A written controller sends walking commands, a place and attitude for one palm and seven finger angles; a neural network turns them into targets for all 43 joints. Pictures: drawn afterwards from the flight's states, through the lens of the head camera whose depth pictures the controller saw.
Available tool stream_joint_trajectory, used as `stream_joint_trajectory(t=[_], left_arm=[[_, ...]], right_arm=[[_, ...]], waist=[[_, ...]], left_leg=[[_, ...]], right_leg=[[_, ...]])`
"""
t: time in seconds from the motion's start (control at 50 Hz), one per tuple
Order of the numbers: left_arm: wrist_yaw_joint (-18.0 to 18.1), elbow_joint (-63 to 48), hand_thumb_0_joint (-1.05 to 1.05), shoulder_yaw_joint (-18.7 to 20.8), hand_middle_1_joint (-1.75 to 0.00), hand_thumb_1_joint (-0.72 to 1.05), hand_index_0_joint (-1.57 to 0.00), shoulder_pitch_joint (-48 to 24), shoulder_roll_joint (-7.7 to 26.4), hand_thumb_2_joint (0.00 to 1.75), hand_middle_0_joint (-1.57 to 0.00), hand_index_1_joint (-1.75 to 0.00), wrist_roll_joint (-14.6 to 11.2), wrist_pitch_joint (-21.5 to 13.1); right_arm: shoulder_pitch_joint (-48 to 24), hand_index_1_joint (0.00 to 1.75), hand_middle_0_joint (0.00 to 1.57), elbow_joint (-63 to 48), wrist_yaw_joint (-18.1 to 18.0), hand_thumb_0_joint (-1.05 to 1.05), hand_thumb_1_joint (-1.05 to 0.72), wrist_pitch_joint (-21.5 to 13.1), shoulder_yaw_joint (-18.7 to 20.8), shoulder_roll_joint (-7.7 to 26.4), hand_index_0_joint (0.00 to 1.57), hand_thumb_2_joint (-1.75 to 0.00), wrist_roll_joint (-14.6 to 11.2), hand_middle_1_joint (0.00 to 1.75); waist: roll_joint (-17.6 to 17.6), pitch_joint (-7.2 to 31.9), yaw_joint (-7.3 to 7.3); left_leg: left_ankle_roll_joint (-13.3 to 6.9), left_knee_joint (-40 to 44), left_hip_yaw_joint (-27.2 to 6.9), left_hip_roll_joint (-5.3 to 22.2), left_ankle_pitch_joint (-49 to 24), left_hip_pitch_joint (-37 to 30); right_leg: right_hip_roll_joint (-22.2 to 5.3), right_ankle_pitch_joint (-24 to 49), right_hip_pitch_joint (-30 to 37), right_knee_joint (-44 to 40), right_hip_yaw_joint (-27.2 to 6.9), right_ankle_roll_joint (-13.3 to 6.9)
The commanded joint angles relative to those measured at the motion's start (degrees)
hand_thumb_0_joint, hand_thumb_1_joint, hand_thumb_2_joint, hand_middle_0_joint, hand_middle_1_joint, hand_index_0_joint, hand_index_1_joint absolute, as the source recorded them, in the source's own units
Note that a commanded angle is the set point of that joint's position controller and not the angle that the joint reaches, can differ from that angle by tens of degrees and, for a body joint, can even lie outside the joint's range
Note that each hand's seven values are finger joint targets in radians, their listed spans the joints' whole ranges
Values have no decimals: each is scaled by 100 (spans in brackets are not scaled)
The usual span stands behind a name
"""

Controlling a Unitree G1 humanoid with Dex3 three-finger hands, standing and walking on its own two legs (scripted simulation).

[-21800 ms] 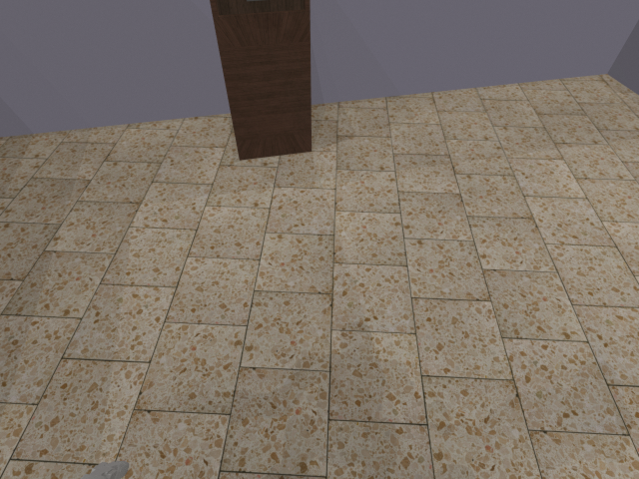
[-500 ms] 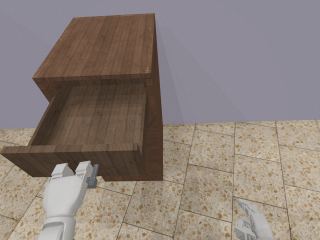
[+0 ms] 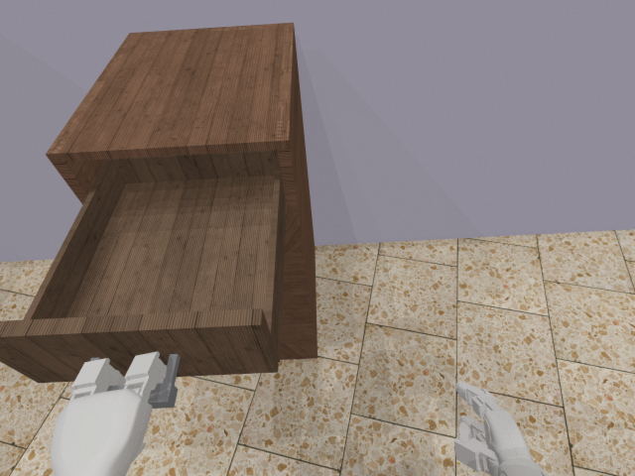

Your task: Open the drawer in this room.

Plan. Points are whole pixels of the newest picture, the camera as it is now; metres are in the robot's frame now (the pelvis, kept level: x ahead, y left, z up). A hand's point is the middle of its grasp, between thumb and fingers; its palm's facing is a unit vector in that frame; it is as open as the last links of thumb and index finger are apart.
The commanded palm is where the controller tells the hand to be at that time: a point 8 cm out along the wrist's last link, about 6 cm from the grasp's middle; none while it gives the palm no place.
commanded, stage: open the thumb to release the handle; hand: left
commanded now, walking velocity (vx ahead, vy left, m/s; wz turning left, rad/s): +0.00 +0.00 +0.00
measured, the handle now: (129, 380) +0.22 +0.25 +0.03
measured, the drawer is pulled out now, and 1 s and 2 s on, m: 0.30 0.30 0.30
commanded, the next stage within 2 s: lift the hand off the handle in 0.58 s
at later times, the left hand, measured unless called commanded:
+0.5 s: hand (128, 427) +0.17 +0.24 +0.01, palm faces +0.01 -0.07 -1.00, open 10.5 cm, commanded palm +0.15 +0.25 +0.06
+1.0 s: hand (129, 425) +0.17 +0.24 +0.01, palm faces +0.03 -0.06 -1.00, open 13.6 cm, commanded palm +0.16 +0.25 +0.06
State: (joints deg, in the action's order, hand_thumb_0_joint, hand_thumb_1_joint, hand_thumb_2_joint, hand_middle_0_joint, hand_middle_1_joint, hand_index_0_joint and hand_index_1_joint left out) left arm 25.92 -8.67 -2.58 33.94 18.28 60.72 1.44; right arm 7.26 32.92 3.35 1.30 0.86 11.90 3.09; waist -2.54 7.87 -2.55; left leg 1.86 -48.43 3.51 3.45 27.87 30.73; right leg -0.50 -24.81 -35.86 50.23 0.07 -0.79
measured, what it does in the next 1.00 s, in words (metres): stands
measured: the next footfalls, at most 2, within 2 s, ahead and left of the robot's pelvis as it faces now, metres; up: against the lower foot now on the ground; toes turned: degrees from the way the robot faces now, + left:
none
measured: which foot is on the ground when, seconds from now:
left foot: down 0.00-1.00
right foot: down 0.00-1.00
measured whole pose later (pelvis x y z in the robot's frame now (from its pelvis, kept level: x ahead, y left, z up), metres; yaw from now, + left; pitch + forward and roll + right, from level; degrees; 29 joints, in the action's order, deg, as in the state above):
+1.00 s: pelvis -0.03 -0.01 +0.01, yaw +3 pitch +7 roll +1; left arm 26.4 7.2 -5.4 15.3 18.4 62.4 0.4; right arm 6.7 39.0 -3.2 0.3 1.8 12.5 2.0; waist -2.9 4.4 -5.0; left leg 1.9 -43.9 0.8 2.0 22.6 28.3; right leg -1.9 -20.6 -32.0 45.5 2.5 -1.1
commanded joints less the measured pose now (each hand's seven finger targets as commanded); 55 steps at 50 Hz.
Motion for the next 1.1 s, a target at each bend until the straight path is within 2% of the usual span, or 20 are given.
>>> stream_joint_trajectory(t=[0.0,0.04,0.06,0.08,0.1,0.12,0.18,0.24,0.28,0.34,0.38,0.46,0.58,0.64,0.66,0.7,0.74,0.88,0.96,1.08], left_arm=[[363,-1290,0,422,-135,90,-40,1371,663,90,-40,-135,-56,-137],[391,-1301,0,461,-135,90,-40,1372,698,90,-40,-135,-72,-147],[493,-1121,0,813,-135,90,-40,-954,1181,90,-40,-135,119,-121],[582,-1079,0,1014,-134,83,-40,-1124,1191,87,-40,-134,189,-136],[649,-768,0,890,-134,76,-39,-842,1020,84,-39,-134,205,-95],[650,-473,0,906,-133,69,-38,-556,929,81,-38,-133,140,-38],[573,-653,0,647,-130,48,-37,-588,817,72,-37,-130,-41,94],[447,-307,0,587,-128,27,-35,-718,850,63,-35,-128,4,235],[371,-246,0,759,-127,13,-35,-921,1057,57,-35,-127,32,256],[265,-109,0,639,-124,-8,-33,-1146,977,48,-33,-124,47,213],[209,-25,0,753,-123,-22,-32,-1247,1086,42,-32,-123,12,171],[149,102,0,673,-120,-50,-30,-1441,977,30,-30,-120,19,28],[176,246,0,794,-120,-50,-30,-1610,1093,30,-30,-120,74,-68],[199,238,0,570,-120,-50,-30,-1900,905,30,-30,-120,104,-93],[194,169,0,463,-120,-50,-30,-1601,772,30,-30,-120,87,-87],[206,167,0,445,-120,-50,-30,-1711,796,30,-30,-120,96,-69],[217,269,0,524,-120,-50,-30,-2088,930,30,-30,-120,138,-58],[197,550,0,554,-120,-50,-30,-2852,1083,30,-30,-120,172,-32],[192,664,0,349,-120,-50,-30,-2960,896,30,-30,-120,150,-20],[134,145,0,717,-120,-50,-30,-3102,1331,30,-30,-120,10,-59]], right_arm=[[-633,30,20,-969,-21,0,-90,-230,217,626,20,-90,27,30],[-608,30,20,-961,-10,0,-90,-224,238,638,20,-90,30,30],[-639,30,20,-679,-157,0,-90,-103,254,762,20,-90,65,30],[-583,30,20,-735,-287,0,-90,-119,303,689,20,-90,117,30],[-560,30,20,-755,-311,0,-90,-191,297,657,20,-90,126,30],[-518,30,20,-711,-337,0,-90,-217,334,624,20,-90,49,30],[-583,30,20,-711,-387,0,-90,-230,340,668,20,-90,-3,30],[-718,30,20,-609,-473,0,-90,-208,267,666,20,-90,-43,30],[-770,30,20,-582,-537,0,-90,-195,254,664,20,-90,-59,30],[-825,30,20,-539,-594,0,-90,-206,220,635,20,-90,-70,30],[-810,30,20,-515,-631,0,-90,-215,220,637,20,-90,-74,30],[-791,30,20,-474,-656,0,-90,-252,226,608,20,-90,-66,30],[-784,30,20,-437,-664,0,-90,-282,247,605,20,-90,-53,30],[-770,30,20,-425,-644,0,-90,-312,248,602,20,-90,-53,30],[-761,30,20,-477,-616,0,-90,-332,271,578,20,-90,-51,30],[-761,30,20,-469,-606,0,-90,-331,260,598,20,-90,-52,30],[-781,30,20,-422,-642,0,-90,-330,254,616,20,-90,-52,30],[-703,30,20,-283,-733,0,-90,-354,264,635,20,-90,-77,30],[-719,30,20,-267,-733,0,-90,-389,265,619,20,-90,-99,30],[-818,30,20,-325,-804,0,-90,-404,235,614,20,-90,-108,30]], waist=[[172,760,-307],[203,770,-286],[264,630,144],[152,676,-31],[153,844,-83],[128,914,-127],[126,1243,-116],[472,835,-140],[518,825,-192],[311,574,-197],[363,574,-204],[328,562,-212],[328,613,-249],[311,576,-183],[235,658,-252],[287,617,-204],[458,545,-150],[350,699,-111],[317,640,-119],[251,788,-202]], left_leg=[[-232,340,-234,-378,-2900,-434],[-229,296,-231,-394,-2815,-409],[-220,236,-277,-427,-2215,-288],[-237,315,-248,-450,-1945,-200],[-240,270,-216,-503,-1844,-357],[-230,325,-187,-482,-1892,-401],[-229,388,-189,-484,-2266,-535],[-252,534,-153,-507,-2005,-352],[-256,653,-147,-514,-1876,-376],[-266,772,-114,-543,-1635,-418],[-269,825,-114,-541,-1589,-471],[-268,884,-103,-562,-1527,-505],[-261,922,-100,-582,-1536,-532],[-263,928,-109,-579,-1508,-556],[-257,952,-108,-573,-1559,-599],[-265,947,-107,-571,-1573,-609],[-278,929,-114,-583,-1392,-513],[-280,962,-122,-597,-1361,-598],[-279,1032,-128,-592,-1309,-609],[-281,1201,-146,-600,-1392,-821]], right_leg=[[212,2642,770,-510,-106,-170],[209,2633,703,-503,-144,-171],[191,2361,319,-552,-131,-152],[206,2091,496,-571,-28,-155],[198,1938,407,-618,-128,-177],[198,2000,541,-641,-7,-177],[160,2433,898,-645,50,-148],[150,2409,1000,-801,69,-98],[149,2263,1143,-918,30,-111],[138,1886,1072,-1074,23,-106],[131,1792,1149,-1186,8,-100],[118,1685,1151,-1248,2,-90],[119,1646,1216,-1324,-45,-97],[122,1570,1101,-1291,10,-94],[125,1598,1160,-1278,33,-110],[124,1588,1115,-1290,37,-102],[114,1394,1055,-1336,17,-79],[115,1293,1067,-1374,8,-93],[113,1195,1025,-1388,74,-88],[98,1133,1380,-1567,31,-82]])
